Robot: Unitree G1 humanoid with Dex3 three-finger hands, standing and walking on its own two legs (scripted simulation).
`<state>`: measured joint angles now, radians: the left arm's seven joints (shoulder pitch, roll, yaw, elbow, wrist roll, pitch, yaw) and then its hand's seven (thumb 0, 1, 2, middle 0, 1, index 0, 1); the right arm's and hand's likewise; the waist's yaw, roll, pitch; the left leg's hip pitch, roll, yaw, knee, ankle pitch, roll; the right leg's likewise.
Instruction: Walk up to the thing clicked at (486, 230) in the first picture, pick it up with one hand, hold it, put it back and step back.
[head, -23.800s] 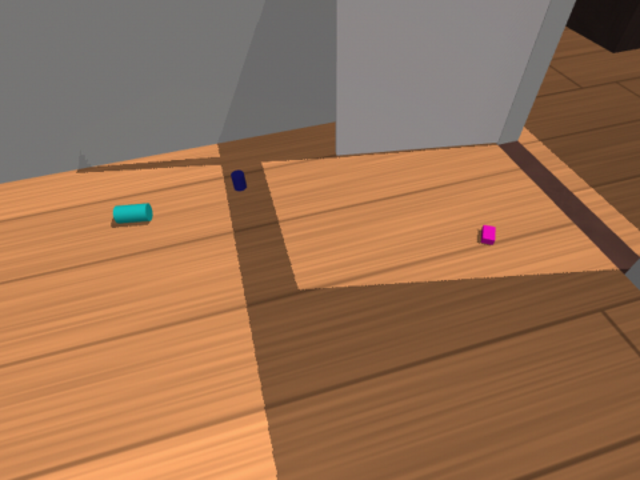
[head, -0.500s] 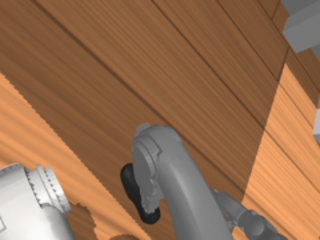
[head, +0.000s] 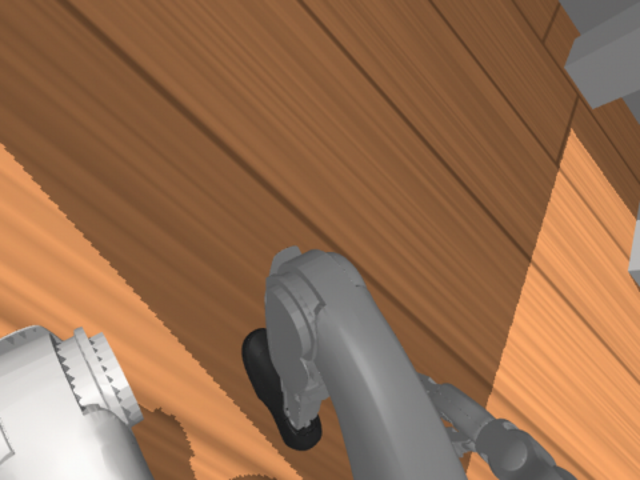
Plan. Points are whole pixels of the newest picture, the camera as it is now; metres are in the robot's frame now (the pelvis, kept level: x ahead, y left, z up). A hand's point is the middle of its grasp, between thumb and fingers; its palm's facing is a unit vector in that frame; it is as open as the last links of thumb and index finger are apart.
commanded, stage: close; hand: left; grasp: from above
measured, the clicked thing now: out of the picture +0.43 +0.39 -0.28
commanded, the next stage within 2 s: settle in 0.38 s
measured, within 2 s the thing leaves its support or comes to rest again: leaves its support in 0.72 s
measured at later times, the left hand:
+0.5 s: hand out of the picture +0.41 +0.38 -0.24, palm faces -0.45 -0.12 -0.88, open 7.4 cm
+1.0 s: hand out of the picture +0.42 +0.39 -0.18, palm faces -0.42 -0.10 -0.90, open 7.4 cm
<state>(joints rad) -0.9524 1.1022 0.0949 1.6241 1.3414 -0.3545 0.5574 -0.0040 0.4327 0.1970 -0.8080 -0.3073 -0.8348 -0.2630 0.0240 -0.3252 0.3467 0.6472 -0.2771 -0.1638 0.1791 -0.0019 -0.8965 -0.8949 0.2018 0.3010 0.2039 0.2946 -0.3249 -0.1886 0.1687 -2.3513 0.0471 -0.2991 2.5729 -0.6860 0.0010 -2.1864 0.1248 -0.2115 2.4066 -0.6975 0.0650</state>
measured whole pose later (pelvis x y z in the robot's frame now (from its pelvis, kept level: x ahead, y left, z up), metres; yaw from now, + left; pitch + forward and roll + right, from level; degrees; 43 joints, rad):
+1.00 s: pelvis +0.00 +0.00 +0.01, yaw +2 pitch +28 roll -14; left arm -0.90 1.00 0.11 1.39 1.29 -0.30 0.39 -0.01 0.43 0.00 -1.00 -0.08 -1.02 -0.05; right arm 0.08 -0.31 0.24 0.65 -0.21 -0.11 0.18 0.00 -0.91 -0.90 0.20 0.30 0.20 0.29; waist -0.27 -0.10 0.08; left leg -2.37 0.03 -0.26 2.52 -0.67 0.00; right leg -2.20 0.10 -0.19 2.38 -0.71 0.05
